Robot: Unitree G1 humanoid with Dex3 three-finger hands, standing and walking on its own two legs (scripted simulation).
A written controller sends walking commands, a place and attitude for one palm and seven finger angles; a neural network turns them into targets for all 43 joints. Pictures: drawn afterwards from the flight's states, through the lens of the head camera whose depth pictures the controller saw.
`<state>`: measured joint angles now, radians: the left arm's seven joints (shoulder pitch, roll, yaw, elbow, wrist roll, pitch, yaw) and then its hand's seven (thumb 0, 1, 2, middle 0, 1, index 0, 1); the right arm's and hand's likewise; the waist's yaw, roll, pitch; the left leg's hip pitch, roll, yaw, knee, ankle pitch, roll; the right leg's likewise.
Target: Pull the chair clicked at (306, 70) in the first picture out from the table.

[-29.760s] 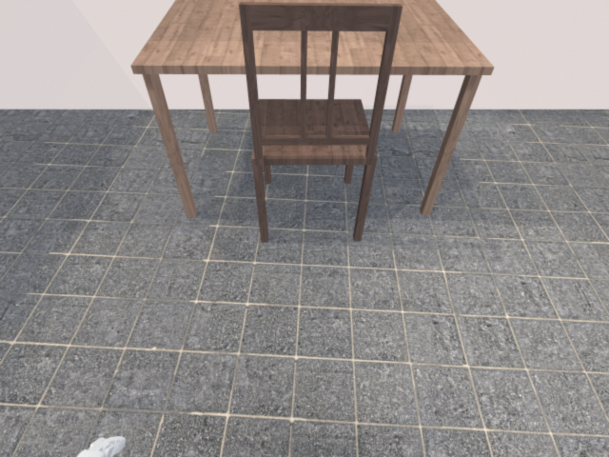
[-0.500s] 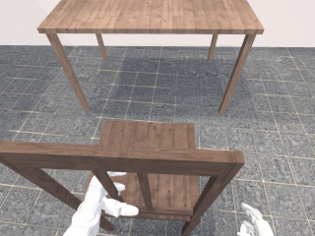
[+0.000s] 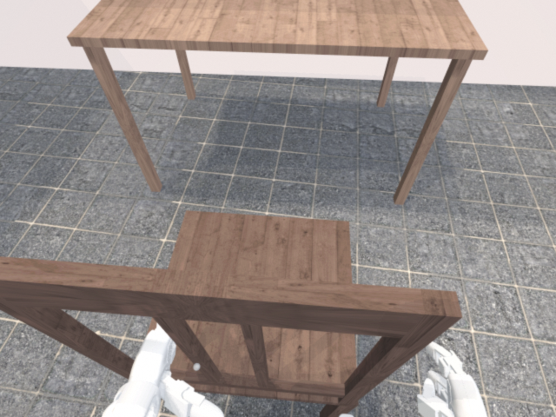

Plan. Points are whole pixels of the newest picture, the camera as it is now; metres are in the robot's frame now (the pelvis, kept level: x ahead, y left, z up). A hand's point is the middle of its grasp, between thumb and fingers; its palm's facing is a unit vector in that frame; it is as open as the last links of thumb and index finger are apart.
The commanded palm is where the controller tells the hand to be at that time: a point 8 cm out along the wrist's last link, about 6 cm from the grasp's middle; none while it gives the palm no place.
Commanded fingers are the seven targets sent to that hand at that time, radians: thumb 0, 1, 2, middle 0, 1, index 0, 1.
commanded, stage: draw the fingers out of the gap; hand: left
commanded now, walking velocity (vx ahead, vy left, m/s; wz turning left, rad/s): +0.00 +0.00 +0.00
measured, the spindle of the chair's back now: (195, 352) +0.22 +0.12 -0.02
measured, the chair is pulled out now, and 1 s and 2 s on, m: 0.70 0.70 0.68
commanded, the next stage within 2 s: draw the hand back to the body in 0.68 s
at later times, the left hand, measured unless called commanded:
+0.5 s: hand out of the picture +0.13 +0.13 -0.04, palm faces -0.06 -0.99 -0.16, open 17.5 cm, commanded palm +0.10 +0.18 -0.02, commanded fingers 0.00 -0.55 0.20 0.00 0.00 0.00 0.00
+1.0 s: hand out of the picture +0.11 +0.15 +0.02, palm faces +0.08 -1.00 -0.03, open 17.5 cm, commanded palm +0.07 +0.20 +0.03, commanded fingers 0.00 -0.55 0.20 0.00 0.00 0.00 0.00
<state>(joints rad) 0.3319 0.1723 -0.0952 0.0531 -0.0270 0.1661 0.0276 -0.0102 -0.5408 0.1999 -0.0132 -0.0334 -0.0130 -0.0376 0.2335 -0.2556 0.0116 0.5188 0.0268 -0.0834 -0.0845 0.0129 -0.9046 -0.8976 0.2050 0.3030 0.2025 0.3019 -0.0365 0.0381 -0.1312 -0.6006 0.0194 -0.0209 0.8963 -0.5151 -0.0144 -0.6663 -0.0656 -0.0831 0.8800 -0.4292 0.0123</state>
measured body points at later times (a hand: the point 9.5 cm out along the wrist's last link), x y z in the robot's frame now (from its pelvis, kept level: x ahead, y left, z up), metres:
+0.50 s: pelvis -0.02 +0.01 -0.01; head +0.01 +0.00 +0.44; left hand +0.13 +0.19 -0.02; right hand +0.15 -0.23 -0.08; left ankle -0.05 +0.13 -0.69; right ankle +0.00 -0.13 -0.69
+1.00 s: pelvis -0.02 +0.01 -0.03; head +0.01 +0.01 +0.42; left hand +0.10 +0.20 +0.02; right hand +0.17 -0.23 -0.09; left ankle -0.05 +0.13 -0.69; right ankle +0.00 -0.13 -0.69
